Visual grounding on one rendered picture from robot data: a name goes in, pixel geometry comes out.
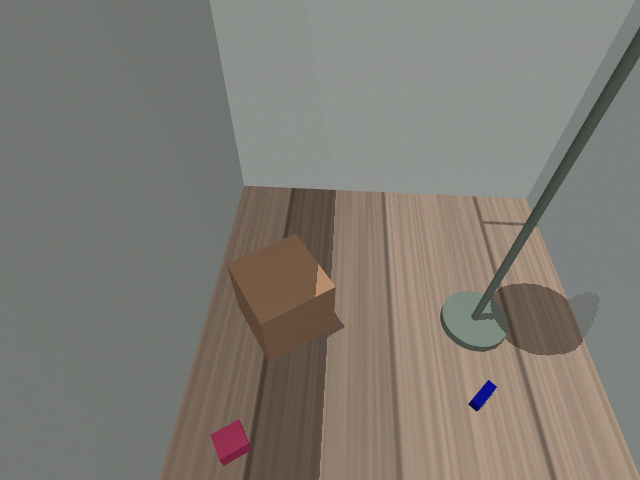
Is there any floor lamp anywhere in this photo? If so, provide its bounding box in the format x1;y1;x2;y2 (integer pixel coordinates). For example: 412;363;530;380
440;27;640;352

